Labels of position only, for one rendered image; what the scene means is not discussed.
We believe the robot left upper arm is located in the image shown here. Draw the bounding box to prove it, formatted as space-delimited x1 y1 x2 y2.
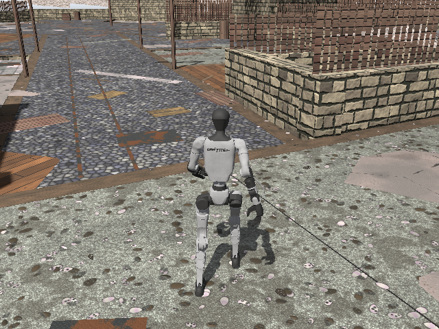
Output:
188 136 206 171

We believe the left robot shin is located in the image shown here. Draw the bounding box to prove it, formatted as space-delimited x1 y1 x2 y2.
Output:
195 237 206 287

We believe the robot left forearm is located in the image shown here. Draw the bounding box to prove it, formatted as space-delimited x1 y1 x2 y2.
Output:
187 161 199 174

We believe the robot right upper arm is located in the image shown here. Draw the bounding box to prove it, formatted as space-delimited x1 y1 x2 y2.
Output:
234 138 250 178

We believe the robot right forearm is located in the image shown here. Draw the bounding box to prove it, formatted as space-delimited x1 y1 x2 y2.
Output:
244 167 261 205

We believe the left robot foot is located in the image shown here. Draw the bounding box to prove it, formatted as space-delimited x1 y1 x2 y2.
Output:
195 278 206 297

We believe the right robot hand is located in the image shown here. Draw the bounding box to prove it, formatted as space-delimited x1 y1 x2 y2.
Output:
247 203 263 226

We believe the left robot hand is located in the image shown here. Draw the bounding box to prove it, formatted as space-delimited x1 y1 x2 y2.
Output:
192 166 208 179

